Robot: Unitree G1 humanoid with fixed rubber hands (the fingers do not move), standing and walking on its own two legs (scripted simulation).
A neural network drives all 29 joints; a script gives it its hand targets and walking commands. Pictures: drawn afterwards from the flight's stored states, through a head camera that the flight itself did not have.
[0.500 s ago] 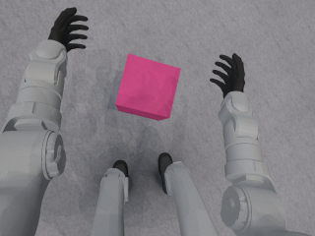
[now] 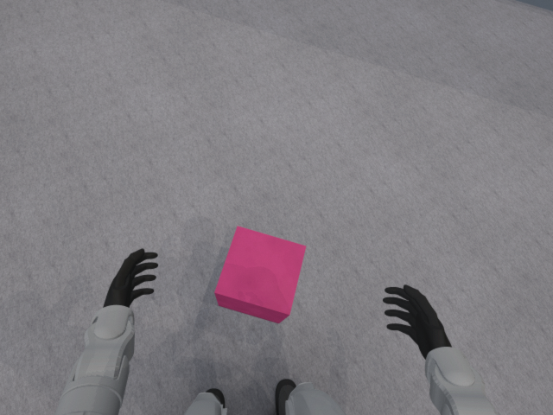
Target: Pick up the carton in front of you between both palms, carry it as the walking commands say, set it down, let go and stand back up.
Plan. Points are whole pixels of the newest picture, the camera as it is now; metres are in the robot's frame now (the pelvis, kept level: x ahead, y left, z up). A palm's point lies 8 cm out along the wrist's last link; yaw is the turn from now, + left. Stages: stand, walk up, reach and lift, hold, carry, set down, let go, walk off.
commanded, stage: let go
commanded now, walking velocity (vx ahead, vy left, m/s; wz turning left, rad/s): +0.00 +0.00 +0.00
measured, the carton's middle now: (259, 277) +0.44 -0.04 -0.62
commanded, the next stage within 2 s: stand in 0.82 s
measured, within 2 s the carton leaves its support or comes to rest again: neither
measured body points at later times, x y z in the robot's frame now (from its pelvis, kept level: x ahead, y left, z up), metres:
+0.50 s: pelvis +0.04 +0.00 +0.03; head +0.05 +0.01 +0.48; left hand +0.21 +0.24 -0.05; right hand +0.21 -0.23 -0.04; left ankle -0.01 +0.12 -0.71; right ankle +0.00 -0.12 -0.71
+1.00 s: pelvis +0.01 -0.01 +0.02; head +0.02 -0.01 +0.47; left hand +0.16 +0.27 -0.07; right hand +0.16 -0.28 -0.07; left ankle -0.01 +0.12 -0.71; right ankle +0.00 -0.12 -0.71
